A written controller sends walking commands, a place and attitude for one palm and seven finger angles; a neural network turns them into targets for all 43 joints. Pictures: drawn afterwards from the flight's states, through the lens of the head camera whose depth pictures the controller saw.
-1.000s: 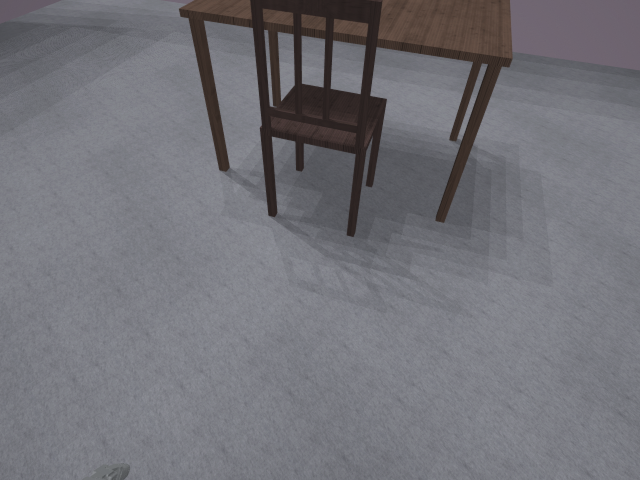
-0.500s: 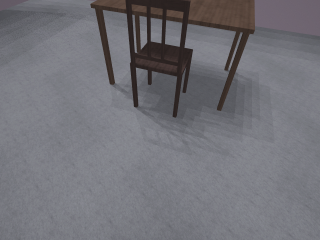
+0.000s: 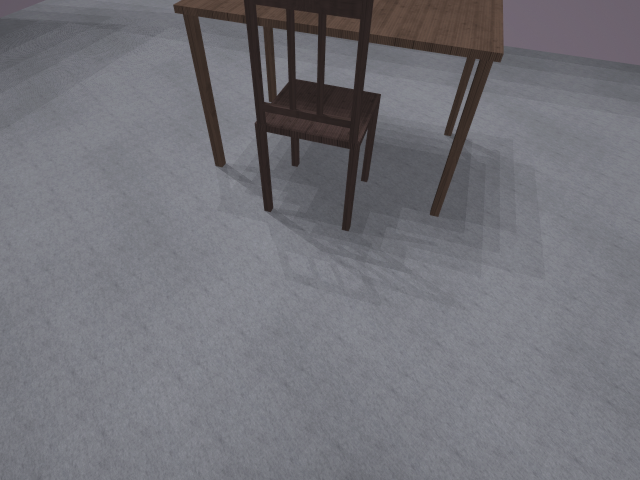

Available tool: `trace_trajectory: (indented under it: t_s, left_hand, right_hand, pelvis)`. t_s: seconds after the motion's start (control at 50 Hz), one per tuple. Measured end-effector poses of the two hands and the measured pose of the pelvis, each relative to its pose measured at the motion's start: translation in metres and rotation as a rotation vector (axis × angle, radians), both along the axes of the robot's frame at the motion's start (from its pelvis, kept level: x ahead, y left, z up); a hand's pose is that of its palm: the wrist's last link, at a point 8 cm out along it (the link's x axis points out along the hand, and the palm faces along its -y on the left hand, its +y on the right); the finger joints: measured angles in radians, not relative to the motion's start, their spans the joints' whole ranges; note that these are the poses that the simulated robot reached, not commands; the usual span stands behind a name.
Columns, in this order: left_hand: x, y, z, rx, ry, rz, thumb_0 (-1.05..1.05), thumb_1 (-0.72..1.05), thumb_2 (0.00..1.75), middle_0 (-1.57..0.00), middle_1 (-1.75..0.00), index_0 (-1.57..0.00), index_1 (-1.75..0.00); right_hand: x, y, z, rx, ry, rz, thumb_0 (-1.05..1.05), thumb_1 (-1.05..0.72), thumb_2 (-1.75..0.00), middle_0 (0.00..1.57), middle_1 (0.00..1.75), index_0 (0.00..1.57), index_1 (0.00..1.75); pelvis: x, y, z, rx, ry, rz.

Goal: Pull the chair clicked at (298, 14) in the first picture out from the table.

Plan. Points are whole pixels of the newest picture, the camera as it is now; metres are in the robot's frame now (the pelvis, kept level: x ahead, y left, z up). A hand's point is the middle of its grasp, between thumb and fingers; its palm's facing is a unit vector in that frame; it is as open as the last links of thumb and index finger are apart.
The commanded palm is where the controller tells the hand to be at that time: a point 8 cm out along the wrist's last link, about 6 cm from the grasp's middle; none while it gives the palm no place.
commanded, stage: look at it before walking up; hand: left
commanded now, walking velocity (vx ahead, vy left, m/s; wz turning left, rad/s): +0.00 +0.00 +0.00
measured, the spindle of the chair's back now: (291, 63) +1.32 +0.16 -0.07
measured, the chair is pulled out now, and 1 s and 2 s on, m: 0.00 0.00 0.00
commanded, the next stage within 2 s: walk to a spot facing it in 0.44 s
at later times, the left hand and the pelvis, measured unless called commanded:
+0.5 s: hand out of the picture +0.09 +0.24 -0.16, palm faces -0.03 -0.94 -0.33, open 7.4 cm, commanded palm none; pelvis +0.01 +0.00 +0.00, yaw +0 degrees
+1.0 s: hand out of the picture +0.05 +0.25 -0.20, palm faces +0.15 -0.97 -0.17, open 7.4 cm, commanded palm none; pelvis +0.10 +0.06 -0.01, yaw +9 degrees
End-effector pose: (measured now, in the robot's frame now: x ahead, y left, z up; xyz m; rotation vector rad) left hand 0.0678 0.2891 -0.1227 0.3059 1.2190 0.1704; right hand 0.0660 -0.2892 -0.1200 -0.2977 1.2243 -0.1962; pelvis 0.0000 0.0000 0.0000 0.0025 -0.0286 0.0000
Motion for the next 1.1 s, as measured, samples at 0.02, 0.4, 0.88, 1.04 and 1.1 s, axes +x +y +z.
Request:
trace_trajectory:
  t_s: [0.02, 0.4, 0.88, 1.04, 1.1]
  left_hand:
    - [0.0, 0.0, 0.0, 0.0, 0.001, 0.0, 0.01, 0.9, 0.9, -0.2, -0.3, -0.2, -0.3]
    - [0.01, -0.001, 0.001, 0.005, 0.007, 0.003, 0.01, 0.9, 0.9, -0.2, -0.3, -0.2, -0.3]
    - [-0.044, -0.007, -0.044, -0.146, 0.141, 0.214, 0.0, 0.9, 0.9, -0.2, -0.3, -0.21, -0.3]
    - [-0.007, 0.018, -0.038, -0.167, 0.188, 0.249, 0.01, 0.9, 0.9, -0.2, -0.3, -0.2, -0.3]
    - [0.034, 0.024, -0.029, -0.167, 0.114, 0.26, 0.01, 0.91, 0.9, -0.19, -0.3, -0.2, -0.3]
  right_hand:
    - [0.0, 0.0, 0.0, 0.0, 0.001, 0.001, 0.01, -0.9, -0.9, 0.21, 0.3, 0.2, 0.3]
    - [0.024, -0.003, 0.002, -0.004, -0.023, 0.007, 0.01, -0.9, -0.9, 0.21, 0.3, 0.2, 0.3]
    - [0.047, 0.07, -0.015, 0.053, 0.111, 0.082, 0.01, -0.9, -0.9, 0.21, 0.3, 0.2, 0.3]
    - [0.054, 0.124, -0.015, 0.087, 0.162, 0.037, 0.01, -0.9, -0.9, 0.21, 0.3, 0.2, 0.3]
    - [0.057, 0.141, -0.012, 0.113, 0.221, 0.036, 0.01, -0.9, -0.9, 0.21, 0.3, 0.2, 0.3]
  pelvis:
    - [0.0, 0.0, 0.0, 0.0, 0.001, 0.0]
    - [0.012, -0.002, 0.001, 0.001, 0.004, -0.004]
    - [0.07, 0.036, -0.015, -0.025, 0.017, 0.144]
    - [0.117, 0.069, -0.008, -0.011, 0.024, 0.17]
    - [0.139, 0.075, -0.001, -0.013, 0.029, 0.194]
